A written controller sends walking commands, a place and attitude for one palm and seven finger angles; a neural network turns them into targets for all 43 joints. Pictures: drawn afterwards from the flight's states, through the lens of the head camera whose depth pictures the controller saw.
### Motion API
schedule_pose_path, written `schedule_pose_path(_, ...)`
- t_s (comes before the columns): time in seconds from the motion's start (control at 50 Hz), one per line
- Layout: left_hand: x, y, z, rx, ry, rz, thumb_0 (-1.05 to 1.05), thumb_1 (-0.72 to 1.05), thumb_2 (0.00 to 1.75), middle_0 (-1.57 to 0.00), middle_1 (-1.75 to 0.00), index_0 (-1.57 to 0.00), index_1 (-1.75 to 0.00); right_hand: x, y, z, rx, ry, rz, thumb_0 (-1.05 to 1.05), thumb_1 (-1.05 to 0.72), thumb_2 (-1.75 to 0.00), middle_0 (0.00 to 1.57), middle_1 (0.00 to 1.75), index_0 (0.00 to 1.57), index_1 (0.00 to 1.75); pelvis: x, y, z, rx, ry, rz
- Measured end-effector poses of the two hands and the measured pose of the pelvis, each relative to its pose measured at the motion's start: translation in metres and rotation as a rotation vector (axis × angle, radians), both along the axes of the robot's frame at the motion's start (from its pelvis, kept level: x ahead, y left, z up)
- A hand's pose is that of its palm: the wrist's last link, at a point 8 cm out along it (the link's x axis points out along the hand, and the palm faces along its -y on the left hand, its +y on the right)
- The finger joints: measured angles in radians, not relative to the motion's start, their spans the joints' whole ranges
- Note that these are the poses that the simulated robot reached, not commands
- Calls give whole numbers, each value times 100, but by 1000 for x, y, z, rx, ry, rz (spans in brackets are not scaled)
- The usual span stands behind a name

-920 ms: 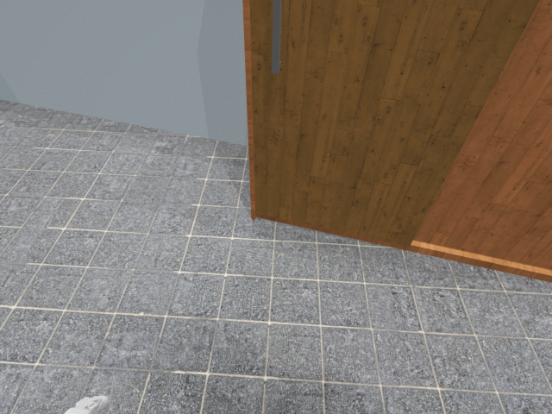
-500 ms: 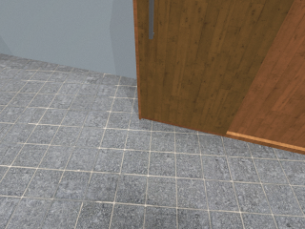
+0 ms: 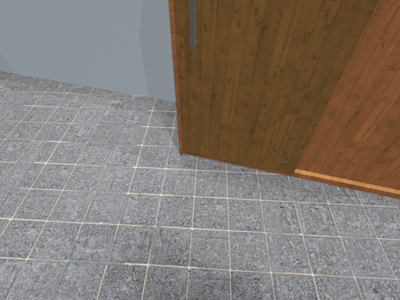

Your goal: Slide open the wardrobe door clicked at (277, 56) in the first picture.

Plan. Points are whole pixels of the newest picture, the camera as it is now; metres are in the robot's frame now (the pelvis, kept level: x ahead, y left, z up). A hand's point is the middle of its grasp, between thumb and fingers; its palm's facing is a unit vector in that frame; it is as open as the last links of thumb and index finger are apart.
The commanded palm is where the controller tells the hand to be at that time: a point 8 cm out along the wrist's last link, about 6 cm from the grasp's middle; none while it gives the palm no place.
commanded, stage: look at it before walking up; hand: left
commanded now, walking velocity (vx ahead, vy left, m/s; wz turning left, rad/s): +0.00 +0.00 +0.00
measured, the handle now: (194, 21) +1.09 +0.08 +0.11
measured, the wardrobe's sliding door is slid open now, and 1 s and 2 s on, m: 0.00 0.00 0.00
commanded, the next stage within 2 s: walk to a spot facing it in 0.52 s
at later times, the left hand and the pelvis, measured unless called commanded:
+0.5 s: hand out of the picture +0.09 +0.25 -0.15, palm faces -0.03 -0.94 -0.34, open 7.4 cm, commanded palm none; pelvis +0.01 +0.00 +0.00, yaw +0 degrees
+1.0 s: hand out of the picture +0.03 +0.26 -0.21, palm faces +0.17 -0.97 -0.19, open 7.4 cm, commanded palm none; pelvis +0.08 +0.06 -0.02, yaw +10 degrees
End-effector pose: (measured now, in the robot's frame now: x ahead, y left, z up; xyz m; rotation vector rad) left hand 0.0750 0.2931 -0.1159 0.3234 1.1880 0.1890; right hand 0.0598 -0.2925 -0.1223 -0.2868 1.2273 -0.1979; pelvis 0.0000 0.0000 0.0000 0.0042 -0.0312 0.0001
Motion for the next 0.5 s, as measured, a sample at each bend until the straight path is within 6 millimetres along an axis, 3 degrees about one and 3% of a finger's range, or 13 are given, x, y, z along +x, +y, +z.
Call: schedule_pose_path(0.5,13,-1,-2,-7,14,3,0,90,90,-21,-29,-20,-30,30,-1,6,-13,-24,12,1,-91,-89,21,30,21,30,15,0,2,-1,7,-3)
